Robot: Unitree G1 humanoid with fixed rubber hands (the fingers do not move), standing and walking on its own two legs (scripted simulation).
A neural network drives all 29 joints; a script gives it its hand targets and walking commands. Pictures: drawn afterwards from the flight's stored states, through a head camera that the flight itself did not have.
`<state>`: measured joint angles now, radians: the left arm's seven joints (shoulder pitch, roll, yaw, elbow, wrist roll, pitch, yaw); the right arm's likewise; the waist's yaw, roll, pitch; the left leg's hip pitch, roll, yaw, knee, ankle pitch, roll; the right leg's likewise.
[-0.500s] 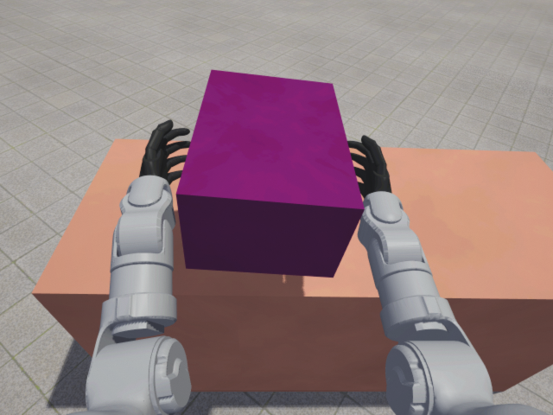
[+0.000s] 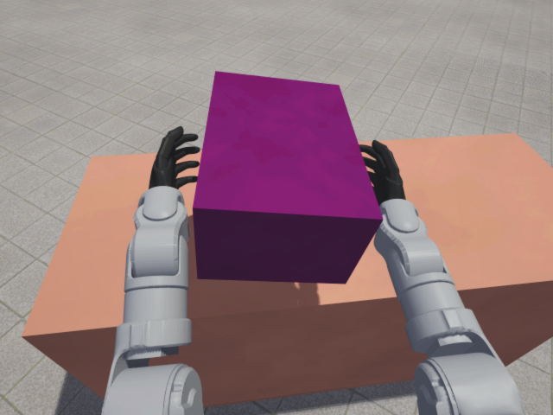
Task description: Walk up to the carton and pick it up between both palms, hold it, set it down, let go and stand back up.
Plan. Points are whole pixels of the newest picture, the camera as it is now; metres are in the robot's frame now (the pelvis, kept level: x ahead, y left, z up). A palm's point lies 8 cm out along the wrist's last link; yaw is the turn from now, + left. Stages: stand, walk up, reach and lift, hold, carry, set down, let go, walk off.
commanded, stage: reach and lift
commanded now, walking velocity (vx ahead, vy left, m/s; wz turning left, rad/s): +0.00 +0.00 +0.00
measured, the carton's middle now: (276, 170) +0.45 -0.03 +0.12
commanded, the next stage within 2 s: hold in 0.26 s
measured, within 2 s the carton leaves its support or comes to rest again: neither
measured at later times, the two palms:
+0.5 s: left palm (148, 189) +0.36 +0.14 +0.18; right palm (383, 181) +0.36 -0.17 +0.17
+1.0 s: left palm (158, 182) +0.34 +0.12 +0.21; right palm (405, 187) +0.33 -0.19 +0.17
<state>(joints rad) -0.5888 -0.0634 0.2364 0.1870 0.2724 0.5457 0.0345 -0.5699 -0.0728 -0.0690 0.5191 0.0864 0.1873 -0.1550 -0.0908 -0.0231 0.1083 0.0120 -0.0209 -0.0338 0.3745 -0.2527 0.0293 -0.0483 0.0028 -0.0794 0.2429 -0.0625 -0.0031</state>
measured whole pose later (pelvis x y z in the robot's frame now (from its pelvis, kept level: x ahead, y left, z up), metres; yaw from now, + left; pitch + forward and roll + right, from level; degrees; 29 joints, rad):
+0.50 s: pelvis +0.02 +0.00 +0.00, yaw +1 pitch -10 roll -3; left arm -0.44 -0.08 0.18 -0.09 0.28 0.71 0.06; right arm -0.50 -0.10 0.02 0.35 0.19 0.30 -0.17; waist -0.11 -0.03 0.08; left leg 0.08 0.00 -0.05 0.41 -0.31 0.02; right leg 0.04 0.03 -0.09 0.23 -0.10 0.00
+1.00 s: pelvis -0.04 -0.02 +0.00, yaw -1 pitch -8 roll +0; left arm -0.72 -0.06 0.31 0.26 0.31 0.68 0.02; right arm -0.69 -0.04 -0.16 0.57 0.03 0.33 -0.12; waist -0.04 -0.03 0.04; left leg -0.01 -0.03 -0.01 0.34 -0.18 0.02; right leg -0.11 0.00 -0.06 0.27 -0.02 -0.02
